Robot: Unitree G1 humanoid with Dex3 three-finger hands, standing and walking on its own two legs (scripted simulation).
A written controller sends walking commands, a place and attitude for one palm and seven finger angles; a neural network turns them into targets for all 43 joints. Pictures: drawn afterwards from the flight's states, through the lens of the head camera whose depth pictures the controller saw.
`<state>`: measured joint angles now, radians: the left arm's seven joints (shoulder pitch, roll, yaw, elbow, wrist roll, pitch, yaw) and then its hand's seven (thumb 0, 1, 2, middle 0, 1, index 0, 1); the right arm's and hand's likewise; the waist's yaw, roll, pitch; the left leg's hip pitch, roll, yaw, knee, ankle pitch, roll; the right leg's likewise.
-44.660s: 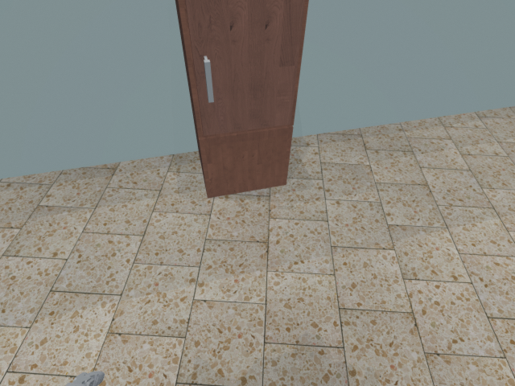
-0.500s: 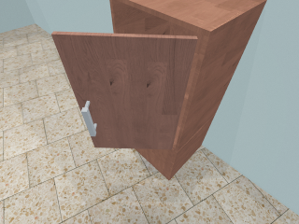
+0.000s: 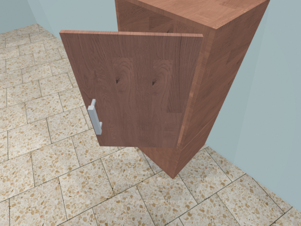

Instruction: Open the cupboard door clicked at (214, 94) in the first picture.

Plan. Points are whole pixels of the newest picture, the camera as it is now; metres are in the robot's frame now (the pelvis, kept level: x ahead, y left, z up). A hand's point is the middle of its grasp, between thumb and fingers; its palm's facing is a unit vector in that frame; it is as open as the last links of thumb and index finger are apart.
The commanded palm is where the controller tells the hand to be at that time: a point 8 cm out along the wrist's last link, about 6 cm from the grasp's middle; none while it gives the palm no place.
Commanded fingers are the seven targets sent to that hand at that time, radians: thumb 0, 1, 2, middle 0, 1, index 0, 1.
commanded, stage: raise the hand with hooked fingers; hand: left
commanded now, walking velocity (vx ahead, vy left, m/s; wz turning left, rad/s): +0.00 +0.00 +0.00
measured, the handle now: (96, 117) +0.51 +0.25 -0.08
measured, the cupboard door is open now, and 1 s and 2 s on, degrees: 44 44 44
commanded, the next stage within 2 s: none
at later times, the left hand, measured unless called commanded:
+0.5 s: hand out of the picture +0.12 +0.21 -0.09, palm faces +0.15 -0.99 -0.02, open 9.1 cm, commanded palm +0.13 +0.26 -0.07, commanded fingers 0.00 0.27 0.63 -0.25 -0.70 -0.25 -0.70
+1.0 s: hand (65, 206) +0.18 +0.25 -0.08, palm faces +0.05 -1.00 -0.07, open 12.2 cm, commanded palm +0.16 +0.30 -0.07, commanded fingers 0.00 -0.31 0.38 -0.29 -1.08 -0.29 -1.08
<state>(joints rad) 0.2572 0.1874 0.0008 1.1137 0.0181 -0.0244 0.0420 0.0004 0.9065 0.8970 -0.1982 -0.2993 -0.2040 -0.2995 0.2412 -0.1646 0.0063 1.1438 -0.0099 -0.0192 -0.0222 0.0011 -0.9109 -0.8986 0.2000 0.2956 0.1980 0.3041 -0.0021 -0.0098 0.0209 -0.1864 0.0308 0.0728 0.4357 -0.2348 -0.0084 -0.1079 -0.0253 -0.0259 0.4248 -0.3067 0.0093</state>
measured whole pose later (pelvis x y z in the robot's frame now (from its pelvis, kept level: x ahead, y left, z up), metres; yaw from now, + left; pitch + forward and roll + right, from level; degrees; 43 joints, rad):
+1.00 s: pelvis -0.06 +0.01 -0.11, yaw +1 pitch +18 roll -3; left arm 0.21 0.30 0.32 0.20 -0.32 -0.46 -0.38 0.00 -0.09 0.47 -0.27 -0.94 -0.27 -0.94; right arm 0.25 -0.26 -0.02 0.61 0.02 -0.21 -0.07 0.01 -0.91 -0.90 0.20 0.30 0.20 0.30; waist -0.01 0.02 -0.15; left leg -1.10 0.06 -0.02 1.26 -0.49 0.01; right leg -0.97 -0.02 -0.08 1.23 -0.58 0.01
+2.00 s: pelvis -0.05 +0.00 -0.11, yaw +1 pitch +20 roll -3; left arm 0.03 0.39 0.44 0.37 -0.36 -0.39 -0.50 -0.02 -0.50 0.30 -0.30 -1.20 -0.30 -1.20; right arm 0.25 -0.27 0.01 0.56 0.03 -0.19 -0.06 0.01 -0.91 -0.90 0.20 0.30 0.20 0.30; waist -0.02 0.02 -0.15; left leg -1.10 0.07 -0.02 1.25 -0.50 0.00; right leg -0.98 0.00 -0.08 1.22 -0.58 0.00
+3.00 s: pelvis -0.05 +0.01 -0.12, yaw -1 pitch +23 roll -3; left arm -0.48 0.53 0.53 0.85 -0.24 -0.40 -0.50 -0.02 -0.50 0.30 -0.30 -1.20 -0.31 -1.20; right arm 0.29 -0.28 0.03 0.62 0.02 -0.09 -0.05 0.01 -0.91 -0.90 0.20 0.30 0.20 0.30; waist -0.08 0.01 -0.16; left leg -1.19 0.09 0.00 1.28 -0.50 0.01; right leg -1.08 0.01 -0.05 1.24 -0.57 0.01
